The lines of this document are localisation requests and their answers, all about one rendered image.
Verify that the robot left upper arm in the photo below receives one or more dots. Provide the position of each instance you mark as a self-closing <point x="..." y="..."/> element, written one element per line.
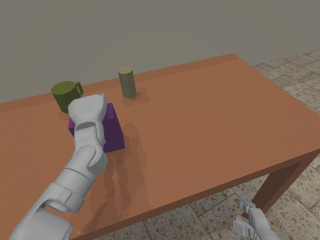
<point x="44" y="225"/>

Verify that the left robot forearm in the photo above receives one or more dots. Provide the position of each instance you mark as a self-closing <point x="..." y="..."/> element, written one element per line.
<point x="68" y="191"/>

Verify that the table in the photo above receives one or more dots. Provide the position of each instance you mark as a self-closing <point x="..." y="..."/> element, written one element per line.
<point x="192" y="130"/>

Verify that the sponge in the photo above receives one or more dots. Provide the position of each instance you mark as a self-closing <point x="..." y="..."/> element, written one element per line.
<point x="113" y="134"/>

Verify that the robot left hand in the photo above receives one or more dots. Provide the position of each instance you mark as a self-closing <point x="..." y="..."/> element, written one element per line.
<point x="88" y="107"/>

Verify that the right robot forearm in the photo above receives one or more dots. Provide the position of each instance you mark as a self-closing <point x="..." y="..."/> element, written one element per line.
<point x="263" y="233"/>

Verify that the robot right hand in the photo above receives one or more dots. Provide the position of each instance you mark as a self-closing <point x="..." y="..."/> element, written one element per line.
<point x="256" y="219"/>

